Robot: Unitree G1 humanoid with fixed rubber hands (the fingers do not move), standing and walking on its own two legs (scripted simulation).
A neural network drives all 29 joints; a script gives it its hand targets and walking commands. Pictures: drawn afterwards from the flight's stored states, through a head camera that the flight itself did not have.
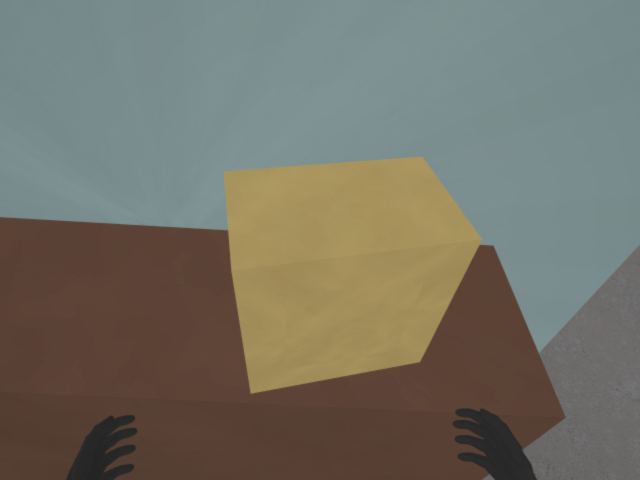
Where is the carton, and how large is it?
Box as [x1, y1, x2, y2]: [224, 157, 481, 393]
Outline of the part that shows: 422,157 224,171 231,271 251,393 412,363 420,360 481,240 481,238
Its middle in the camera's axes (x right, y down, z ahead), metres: +0.02 +0.05 +0.55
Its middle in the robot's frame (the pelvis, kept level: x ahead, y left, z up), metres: +0.40 +0.00 +0.05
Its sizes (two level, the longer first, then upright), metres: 0.268 0.164 0.277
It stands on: a pedestal, 0.70 m high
